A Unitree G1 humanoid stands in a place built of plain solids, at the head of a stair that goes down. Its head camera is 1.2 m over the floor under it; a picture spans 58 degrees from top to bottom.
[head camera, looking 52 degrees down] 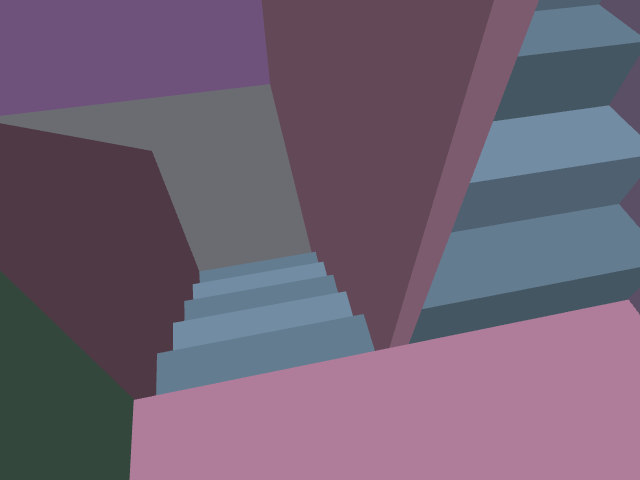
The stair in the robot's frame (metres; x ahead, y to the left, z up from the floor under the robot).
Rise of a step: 0.20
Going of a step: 0.23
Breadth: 0.73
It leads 12 degrees to the left of straight ahead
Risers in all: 6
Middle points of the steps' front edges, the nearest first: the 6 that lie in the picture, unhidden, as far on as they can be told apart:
0.46 0.15 0.00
0.68 0.20 -0.20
0.90 0.25 -0.40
1.12 0.29 -0.61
1.34 0.34 -0.81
1.56 0.39 -1.01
